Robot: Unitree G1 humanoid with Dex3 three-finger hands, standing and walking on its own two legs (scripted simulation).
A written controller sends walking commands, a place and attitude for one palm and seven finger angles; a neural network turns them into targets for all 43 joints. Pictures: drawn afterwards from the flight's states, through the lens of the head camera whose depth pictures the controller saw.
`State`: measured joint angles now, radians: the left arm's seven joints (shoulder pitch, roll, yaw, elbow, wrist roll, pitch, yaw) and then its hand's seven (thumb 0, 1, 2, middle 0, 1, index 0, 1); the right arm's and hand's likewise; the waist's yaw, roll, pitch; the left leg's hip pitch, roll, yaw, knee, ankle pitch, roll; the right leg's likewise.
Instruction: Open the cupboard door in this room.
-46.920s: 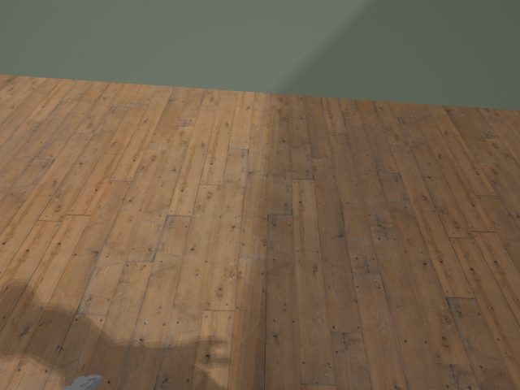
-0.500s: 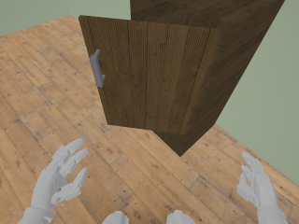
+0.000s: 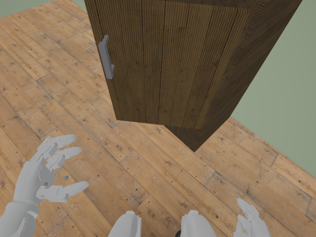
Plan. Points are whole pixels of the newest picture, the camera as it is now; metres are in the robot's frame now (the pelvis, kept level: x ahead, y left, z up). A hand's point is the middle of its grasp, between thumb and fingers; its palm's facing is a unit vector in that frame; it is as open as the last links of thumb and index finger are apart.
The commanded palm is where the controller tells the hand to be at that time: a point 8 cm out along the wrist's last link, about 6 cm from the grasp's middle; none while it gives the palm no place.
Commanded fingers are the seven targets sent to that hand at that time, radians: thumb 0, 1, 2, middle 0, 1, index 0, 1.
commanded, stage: raise the hand with hooked fingers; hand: left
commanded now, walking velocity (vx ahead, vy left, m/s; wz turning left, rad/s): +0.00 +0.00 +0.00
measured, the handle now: (108, 57) +0.63 +0.20 +0.05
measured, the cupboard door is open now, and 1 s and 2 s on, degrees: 40 40 40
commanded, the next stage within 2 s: move the hooked fingers beside the handle in 1.22 s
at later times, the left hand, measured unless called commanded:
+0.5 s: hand (46, 163) +0.27 +0.27 +0.05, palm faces -0.05 -1.00 -0.06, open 13.8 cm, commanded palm +0.25 +0.32 +0.05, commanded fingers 0.00 -0.50 0.30 -0.30 -1.20 -0.30 -1.20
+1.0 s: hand (49, 150) +0.30 +0.27 +0.05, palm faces -0.07 -1.00 -0.05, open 14.0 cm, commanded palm +0.28 +0.32 +0.06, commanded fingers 0.00 -0.50 0.30 -0.30 -1.20 -0.30 -1.20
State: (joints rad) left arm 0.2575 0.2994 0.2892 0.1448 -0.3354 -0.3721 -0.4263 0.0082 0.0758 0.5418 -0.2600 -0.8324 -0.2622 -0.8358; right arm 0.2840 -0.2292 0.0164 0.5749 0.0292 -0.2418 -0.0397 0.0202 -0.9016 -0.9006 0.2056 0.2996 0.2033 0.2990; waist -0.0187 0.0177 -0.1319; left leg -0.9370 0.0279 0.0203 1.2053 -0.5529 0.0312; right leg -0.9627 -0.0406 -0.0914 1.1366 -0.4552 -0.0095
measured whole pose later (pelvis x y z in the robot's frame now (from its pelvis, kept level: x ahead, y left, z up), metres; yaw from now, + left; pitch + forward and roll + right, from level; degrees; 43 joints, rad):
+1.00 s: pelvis +0.01 +0.00 +0.01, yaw +0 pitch +17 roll -3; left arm 0.02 0.43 0.44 0.40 -0.38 -0.34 -0.59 -0.01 -0.50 0.30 -0.30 -1.20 -0.30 -1.20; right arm 0.29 -0.30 0.02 0.52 0.03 -0.21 -0.04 0.02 -0.90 -0.90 0.20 0.30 0.20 0.30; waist -0.03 0.01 -0.13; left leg -0.92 0.04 0.01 1.17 -0.55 0.03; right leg -0.94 -0.02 -0.10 1.08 -0.45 -0.01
